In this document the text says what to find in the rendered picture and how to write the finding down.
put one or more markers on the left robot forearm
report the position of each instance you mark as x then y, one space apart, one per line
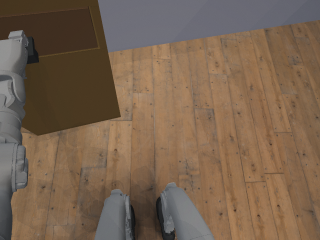
12 101

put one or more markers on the handle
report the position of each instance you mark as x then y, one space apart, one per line
33 56

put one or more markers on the robot left hand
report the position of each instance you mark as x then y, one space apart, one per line
13 54

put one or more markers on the cabinet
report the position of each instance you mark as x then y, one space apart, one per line
69 89

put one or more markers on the robot left thigh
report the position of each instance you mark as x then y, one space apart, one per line
115 213

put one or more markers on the robot right shin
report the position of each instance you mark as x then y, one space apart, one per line
168 221

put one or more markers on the drawer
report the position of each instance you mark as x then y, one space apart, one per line
54 31

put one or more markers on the robot left upper arm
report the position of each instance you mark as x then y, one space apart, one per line
14 169

